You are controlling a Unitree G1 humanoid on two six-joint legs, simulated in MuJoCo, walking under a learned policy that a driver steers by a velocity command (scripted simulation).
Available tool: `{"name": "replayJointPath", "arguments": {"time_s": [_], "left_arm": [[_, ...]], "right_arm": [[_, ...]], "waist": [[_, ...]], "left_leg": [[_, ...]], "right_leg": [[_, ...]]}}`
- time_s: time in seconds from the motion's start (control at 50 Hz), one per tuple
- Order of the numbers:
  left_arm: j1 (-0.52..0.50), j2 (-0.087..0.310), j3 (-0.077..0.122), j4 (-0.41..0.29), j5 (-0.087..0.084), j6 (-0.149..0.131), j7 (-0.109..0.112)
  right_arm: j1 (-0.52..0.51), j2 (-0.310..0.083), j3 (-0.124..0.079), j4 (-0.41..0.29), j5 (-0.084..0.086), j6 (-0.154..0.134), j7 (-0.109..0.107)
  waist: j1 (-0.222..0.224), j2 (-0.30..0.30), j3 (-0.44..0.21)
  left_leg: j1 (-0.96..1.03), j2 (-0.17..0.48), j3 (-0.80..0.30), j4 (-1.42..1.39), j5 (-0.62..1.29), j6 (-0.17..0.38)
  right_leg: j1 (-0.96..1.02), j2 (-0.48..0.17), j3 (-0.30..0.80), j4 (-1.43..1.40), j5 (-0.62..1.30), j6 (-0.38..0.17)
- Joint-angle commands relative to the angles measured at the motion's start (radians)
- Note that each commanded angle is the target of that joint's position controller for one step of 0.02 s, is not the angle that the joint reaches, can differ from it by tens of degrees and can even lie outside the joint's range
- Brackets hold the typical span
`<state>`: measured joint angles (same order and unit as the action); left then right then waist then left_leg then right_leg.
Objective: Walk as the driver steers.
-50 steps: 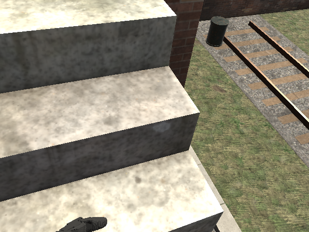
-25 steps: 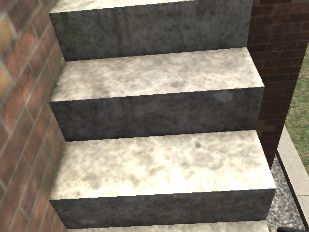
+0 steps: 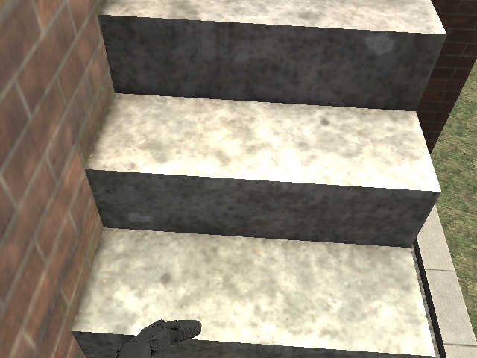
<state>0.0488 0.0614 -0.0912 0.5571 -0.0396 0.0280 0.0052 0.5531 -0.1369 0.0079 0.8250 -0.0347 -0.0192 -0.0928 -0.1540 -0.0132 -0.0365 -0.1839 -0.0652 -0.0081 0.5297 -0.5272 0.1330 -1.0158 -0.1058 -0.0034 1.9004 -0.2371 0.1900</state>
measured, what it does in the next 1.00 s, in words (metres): climbs, turning right: right foot 0.19 m higher, then left foot 0.20 m higher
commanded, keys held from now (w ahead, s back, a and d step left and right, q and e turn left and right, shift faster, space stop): w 0.14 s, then w+e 0.86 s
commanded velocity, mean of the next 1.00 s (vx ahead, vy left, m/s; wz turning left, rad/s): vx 0.50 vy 0.00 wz -0.28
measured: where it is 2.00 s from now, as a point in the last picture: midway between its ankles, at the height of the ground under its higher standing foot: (333, 67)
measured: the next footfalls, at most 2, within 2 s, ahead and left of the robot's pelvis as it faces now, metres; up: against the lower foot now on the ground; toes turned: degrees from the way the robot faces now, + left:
right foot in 0.34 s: +0.23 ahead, -0.20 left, +0.19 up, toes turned -2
left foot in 0.84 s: +0.54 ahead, -0.02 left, +0.39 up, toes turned -11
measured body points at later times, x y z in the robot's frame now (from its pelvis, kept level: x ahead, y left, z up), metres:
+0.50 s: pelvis +0.17 -0.11 +0.15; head +0.12 -0.12 +0.59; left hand +0.19 +0.13 +0.01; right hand +0.38 -0.35 +0.10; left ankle +0.16 +0.05 -0.30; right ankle +0.19 -0.19 -0.54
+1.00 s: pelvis +0.44 -0.11 +0.33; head +0.42 -0.14 +0.78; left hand +0.64 +0.10 +0.25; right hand +0.41 -0.39 +0.19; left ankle +0.50 -0.01 -0.34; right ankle +0.28 -0.18 -0.17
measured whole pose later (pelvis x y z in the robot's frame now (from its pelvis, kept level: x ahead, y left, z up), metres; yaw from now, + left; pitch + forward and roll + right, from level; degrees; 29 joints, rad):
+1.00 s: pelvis +0.44 -0.11 +0.33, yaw -20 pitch +0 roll +3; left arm 0.22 0.25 0.05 0.80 -0.03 -0.08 -0.03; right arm 0.28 -0.28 -0.06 0.90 -0.03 -0.05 -0.01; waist 0.01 0.01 -0.04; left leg -0.49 0.05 0.18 0.97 -0.48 0.03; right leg -0.55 0.12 0.14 1.80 -0.04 -0.09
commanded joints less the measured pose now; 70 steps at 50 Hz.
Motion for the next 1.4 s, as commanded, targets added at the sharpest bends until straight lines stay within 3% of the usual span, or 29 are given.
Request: {"name": "replayJointPath", "arguments": {"time_s": [0.02, 0.1, 0.22, 0.26, 0.3, 0.34, 0.36, 0.38, 0.42, 0.48, 0.58, 0.64, 0.74, 0.76, 0.8, 0.84, 0.86, 0.88, 0.9, 0.94, 1.0, 1.18, 1.24, 1.28, 1.32, 1.34, 1.36, 1.38, 1.4], "left_arm": [[-0.274, 0.066, 0.07, -0.101, 0.001, -0.039, -0.006], [-0.346, -0.036, 0.026, -0.166, 0.003, -0.093, -0.043], [-0.554, -0.071, -0.048, -0.312, 0.039, -0.095, -0.062], [-0.348, 0.011, 0.014, -0.267, -0.001, -0.084, -0.065], [-0.003, 0.198, 0.097, -0.158, -0.02, -0.065, -0.039], [0.156, 0.29, 0.141, -0.043, 0.029, -0.024, -0.046], [0.393, 0.349, 0.162, 0.071, 0.074, -0.02, -0.018], [0.502, 0.364, 0.166, 0.165, 0.114, -0.016, 0.034], [0.39, 0.147, 0.093, 0.239, 0.096, -0.051, 0.046], [0.168, -0.034, 0.029, 0.313, 0.066, -0.091, -0.003], [0.197, 0.119, 0.043, 0.339, 0.095, -0.108, -0.041], [0.346, 0.122, 0.037, 0.382, 0.075, -0.112, -0.047], [0.563, 0.213, 0.098, 0.385, 0.046, -0.092, 0.042], [0.524, 0.202, 0.102, 0.405, 0.051, -0.075, 0.052], [0.349, 0.316, 0.128, 0.345, 0.056, -0.098, 0.057], [0.294, 0.356, 0.148, 0.333, 0.014, -0.11, 0.047], [0.231, 0.336, 0.14, 0.296, 0.073, -0.14, 0.026], [0.326, 0.103, 0.105, 0.275, 0.039, -0.146, -0.005], [0.269, 0.109, 0.114, 0.259, 0.016, -0.154, -0.043], [0.111, 0.138, 0.121, 0.17, 0.016, -0.139, -0.065], [0.204, 0.041, 0.094, 0.158, -0.021, -0.11, -0.044], [-0.003, 0.069, 0.059, -0.022, 0.008, -0.058, -0.024], [-0.226, 0.05, 0.038, -0.104, 0.015, -0.124, -0.049], [0.026, 0.101, 0.085, -0.034, 0.019, -0.131, -0.039], [0.254, 0.213, 0.124, 0.082, 0.033, -0.088, -0.011], [0.313, 0.3, 0.131, 0.151, 0.054, -0.053, 0.001], [0.388, 0.331, 0.135, 0.171, 0.134, -0.036, 0.01], [0.411, 0.288, 0.132, 0.181, 0.166, -0.031, 0.009], [0.356, 0.242, 0.123, 0.205, 0.136, -0.038, 0.0]], "right_arm": [[0.248, -0.11, -0.031, 0.017, 0.001, 0.006, -0.009], [0.323, -0.054, -0.029, 0.072, 0.006, 0.003, 0.01], [0.153, -0.087, -0.031, 0.071, 0.053, 0.046, 0.015], [0.117, -0.153, -0.013, 0.149, 0.032, 0.017, 0.031], [0.009, -0.367, -0.069, 0.139, 0.011, -0.007, 0.057], [-0.127, -0.339, -0.08, 0.039, -0.002, -0.01, 0.045], [-0.272, -0.213, -0.055, -0.089, -0.008, -0.039, 0.059], [-0.464, -0.161, -0.04, -0.163, -0.033, -0.087, 0.115], [-0.525, 0.043, 0.024, -0.268, -0.025, -0.128, 0.21], [-0.377, 0.027, 0.049, -0.263, 0.012, -0.109, 0.223], [-0.489, 0.014, 0.082, -0.273, 0.018, -0.066, 0.103], [-0.645, 0.032, 0.106, -0.311, 0.031, -0.072, 0.093], [-0.98, 0.083, 0.134, -0.432, 0.03, -0.096, 0.107], [-0.869, 0.095, 0.131, -0.4, 0.035, -0.088, 0.106], [-0.586, -0.085, 0.028, -0.347, 0.016, -0.1, 0.099], [-0.364, -0.212, -0.03, -0.249, 0.023, -0.09, 0.073], [-0.16, -0.272, -0.043, -0.165, 0.008, -0.089, 0.076], [-0.134, -0.312, -0.062, -0.115, -0.06, -0.07, 0.093], [-0.146, -0.217, -0.051, -0.092, -0.076, -0.045, 0.083], [-0.291, -0.055, -0.033, -0.015, 0.013, -0.028, 0.086], [-0.196, 0.021, -0.019, 0.127, 0.012, -0.059, 0.102], [-0.237, -0.172, -0.041, 0.052, 0.053, -0.041, 0.071], [0.067, -0.161, -0.038, 0.154, 0.034, 0.004, 0.061], [0.029, -0.288, -0.064, 0.118, 0.043, 0.037, 0.041], [-0.157, -0.278, -0.067, 0.01, 0.051, 0.008, 0.048], [-0.195, -0.166, -0.054, -0.049, 0.013, -0.027, 0.089], [-0.126, -0.093, -0.037, -0.03, 0.036, -0.069, 0.099], [-0.153, -0.115, -0.042, -0.025, 0.086, -0.086, 0.105], [-0.247, -0.086, -0.031, -0.085, 0.13, -0.068, 0.102]], "waist": [[0.007, 0.071, 0.114], [0.009, 0.142, 0.144], [0.062, 0.173, 0.158], [0.231, 0.299, -0.078], [0.395, 0.456, -0.186], [0.399, 0.292, -0.158], [0.405, -0.202, -0.177], [0.4, -0.33, -0.215], [0.189, -0.135, 0.006], [-0.001, -0.105, 0.14], [0.034, -0.006, 0.176], [0.132, -0.055, 0.193], [0.307, -0.105, 0.075], [0.245, -0.169, 0.002], [0.051, -0.36, -0.242], [-0.028, -0.435, -0.292], [-0.05, -0.317, -0.425], [0.097, 0.356, -0.498], [0.07, 0.293, -0.47], [0.127, 0.028, -0.082], [0.218, -0.055, 0.103], [0.222, 0.142, 0.135], [0.122, 0.099, 0.123], [0.211, 0.185, -0.034], [0.285, 0.141, -0.03], [0.214, -0.198, -0.056], [0.24, -0.319, -0.284], [0.273, -0.257, -0.359], [0.251, -0.26, -0.276]], "left_leg": [[0.318, 0.357, -0.47, -0.336, 0.259, 0.195], [0.517, 0.393, -0.401, -0.229, 0.537, 0.177], [-0.077, 0.344, -0.149, -0.674, 0.442, 0.129], [-0.097, 0.283, 0.076, -0.562, 1.597, 0.101], [0.223, 0.344, 0.107, -0.239, 2.194, 0.121], [0.192, 0.385, 0.016, 0.128, 1.964, 0.161], [-0.391, 0.182, -0.044, 0.523, 1.089, 0.152], [-0.583, 0.016, -0.22, 1.045, 0.514, 0.136], [-0.892, 0.033, -0.266, 1.524, 0.453, 0.126], [-0.958, 0.084, -0.161, 1.755, 0.431, 0.064], [-1.084, 0.082, -0.022, 1.92, 0.646, -0.059], [-1.259, 0.11, 0.065, 1.844, 0.619, -0.073], [-1.217, 0.139, 0.197, 1.31, 0.434, -0.175], [-1.057, 0.122, 0.197, 1.23, 0.35, -0.162], [-0.312, -0.011, 0.233, 0.931, 0.073, -0.083], [-0.166, 0.044, 0.003, 0.482, 0.102, -0.02], [0.073, 0.126, -0.163, 0.349, 0.354, -0.013], [0.325, 0.435, -0.677, 0.043, 0.707, 0.186], [0.221, 0.514, -0.967, -0.166, 0.495, 0.252], [-0.096, 0.397, -0.548, 0.022, 0.169, 0.157], [-0.248, 0.354, -0.222, 0.011, 0.18, 0.043], [-0.119, 0.322, 0.061, -0.457, 0.569, 0.082], [0.332, 0.215, 0.077, -0.287, 1.201, 0.094], [0.357, 0.262, -0.011, -0.046, 1.558, 0.08], [-0.001, 0.154, -0.069, 0.302, 0.976, 0.027], [-0.553, -0.02, 0.001, 0.747, 0.009, -0.059], [-0.88, -0.079, -0.15, 1.444, -0.343, -0.114], [-1.074, -0.073, -0.216, 1.844, -0.437, -0.112], [-1.271, -0.032, -0.168, 1.983, -0.494, -0.115]], "right_leg": [[-0.395, 0.03, -0.036, 0.093, 0.052, -0.028], [-0.784, 0.037, 0.036, 0.546, -0.226, -0.094], [-0.137, -0.021, -0.134, -0.206, -0.194, -0.129], [0.586, 0.162, -0.29, -0.334, -0.168, -0.17], [0.592, 0.199, -0.193, -0.502, -0.447, -0.256], [0.696, 0.212, 0.091, -0.97, -0.405, -0.324], [0.968, 0.039, 0.762, -1.296, -0.57, -0.471], [0.966, -0.097, 1.167, -1.656, -0.654, -0.441], [0.724, -0.125, 1.021, -1.638, -0.732, -0.341], [0.424, -0.001, 0.55, -1.522, -0.496, -0.29], [0.293, 0.001, 0.307, -1.516, -0.164, -0.267], [0.452, 0.013, 0.345, -1.543, -0.176, -0.254], [0.837, -0.13, 0.475, -1.761, 0.145, -0.354], [0.899, -0.129, 0.378, -1.747, 0.361, -0.371], [0.828, -0.115, 0.231, -1.623, 1.616, -0.397], [1.049, -0.079, 0.203, -1.276, 2.107, -0.391], [1.032, -0.101, 0.237, -1.09, 1.889, -0.426], [0.703, 0.172, 0.204, -0.653, 0.457, -0.305], [0.569, 0.278, 0.287, -0.158, 0.101, -0.221], [0.297, 0.2, 0.202, 0.001, 0.137, -0.246], [0.254, 0.192, 0.231, 0.111, 0.194, -0.316], [0.388, 0.024, -0.002, -0.617, -0.016, -0.209], [0.398, 0.13, -0.163, -1.1, -0.277, -0.211], [0.788, 0.119, -0.051, -1.665, 0.249, -0.227], [1.168, -0.002, 0.012, -1.893, 0.615, -0.217], [1.556, -0.169, 0.089, -1.606, 1.554, -0.223], [1.76, -0.404, 0.178, -1.29, 2.129, -0.373], [1.736, -0.478, 0.172, -1.282, 2.014, -0.425], [1.718, -0.452, 0.127, -1.321, 1.651, -0.409]]}}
